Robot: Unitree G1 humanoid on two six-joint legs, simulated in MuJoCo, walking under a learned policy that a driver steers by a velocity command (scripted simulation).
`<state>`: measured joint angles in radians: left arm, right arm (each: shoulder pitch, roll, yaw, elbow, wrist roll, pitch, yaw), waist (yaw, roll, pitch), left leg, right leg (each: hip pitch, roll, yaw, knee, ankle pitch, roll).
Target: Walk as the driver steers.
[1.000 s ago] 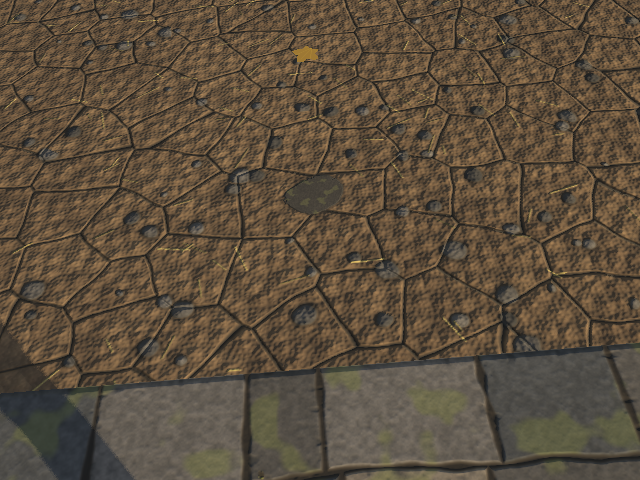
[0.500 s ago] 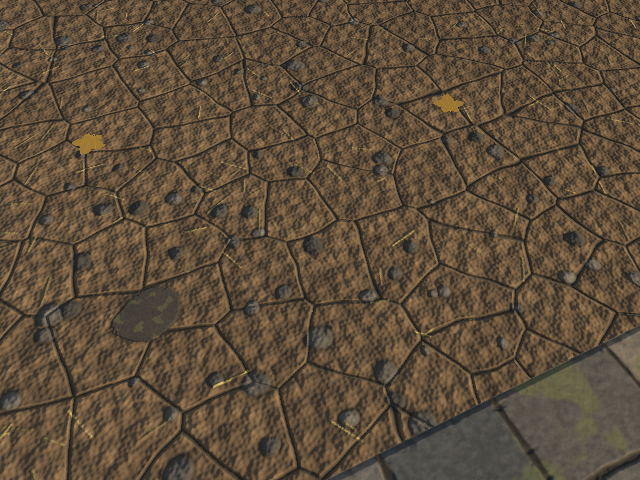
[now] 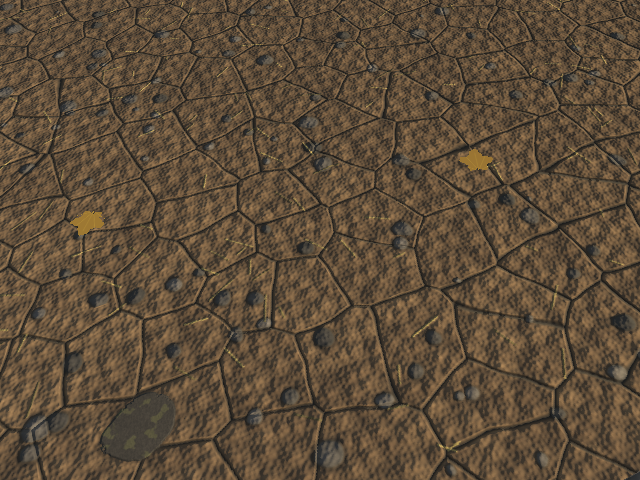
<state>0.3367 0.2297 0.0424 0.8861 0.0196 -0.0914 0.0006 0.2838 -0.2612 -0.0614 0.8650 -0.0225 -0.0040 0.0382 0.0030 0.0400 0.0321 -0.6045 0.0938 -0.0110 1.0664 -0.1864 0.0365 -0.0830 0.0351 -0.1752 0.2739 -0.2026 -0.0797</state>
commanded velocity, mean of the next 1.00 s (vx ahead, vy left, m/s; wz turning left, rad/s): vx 0.50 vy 0.00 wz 0.54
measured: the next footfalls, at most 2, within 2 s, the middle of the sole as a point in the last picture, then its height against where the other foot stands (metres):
left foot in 0.28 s outside the picture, level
right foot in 0.82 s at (319, 410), level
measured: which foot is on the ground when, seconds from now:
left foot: up 0.00-0.26, down 0.28-0.82, up 0.84-1.00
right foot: down 0.00-0.30, up 0.32-0.80, down 0.82-1.00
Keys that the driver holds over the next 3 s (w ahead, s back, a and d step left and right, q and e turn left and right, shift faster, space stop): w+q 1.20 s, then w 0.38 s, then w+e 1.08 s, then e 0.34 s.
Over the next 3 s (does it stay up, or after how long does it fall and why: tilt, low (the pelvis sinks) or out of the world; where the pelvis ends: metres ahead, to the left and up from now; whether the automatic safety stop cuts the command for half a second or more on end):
stays up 1.33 0.72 -0.03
